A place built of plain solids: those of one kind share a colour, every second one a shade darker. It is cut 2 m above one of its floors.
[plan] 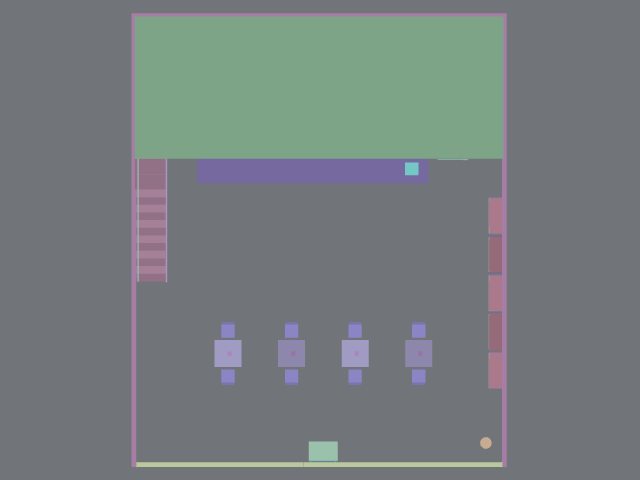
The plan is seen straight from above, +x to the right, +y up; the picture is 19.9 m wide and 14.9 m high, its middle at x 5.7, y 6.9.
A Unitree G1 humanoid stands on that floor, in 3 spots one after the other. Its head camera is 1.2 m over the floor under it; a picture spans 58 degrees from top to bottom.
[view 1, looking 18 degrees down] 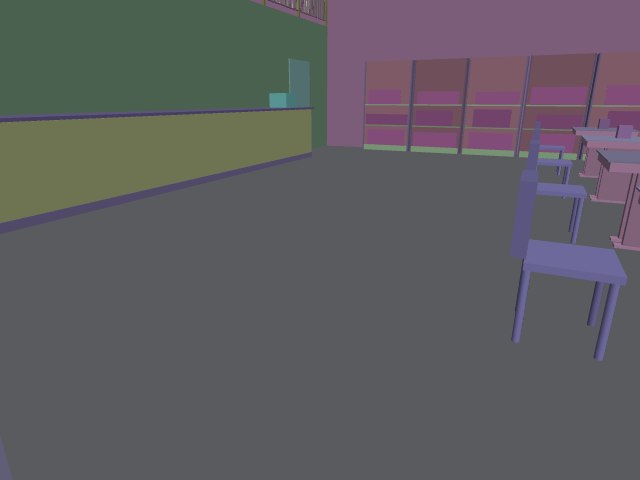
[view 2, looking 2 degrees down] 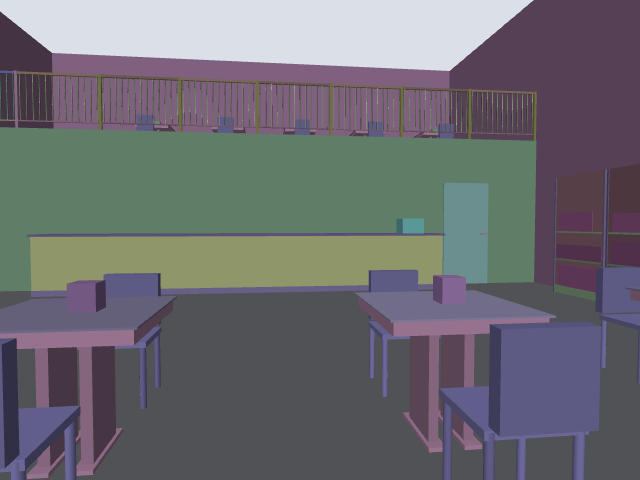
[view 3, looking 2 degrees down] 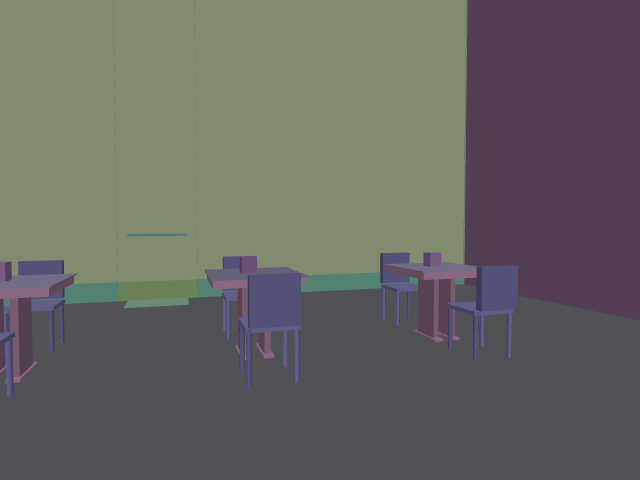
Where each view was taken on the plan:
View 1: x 0.45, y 4.31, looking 26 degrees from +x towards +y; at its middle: ground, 3.88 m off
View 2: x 5.80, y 1.00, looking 83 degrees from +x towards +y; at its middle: counter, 7.77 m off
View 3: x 5.47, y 7.41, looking -108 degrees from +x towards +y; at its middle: window_wall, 7.80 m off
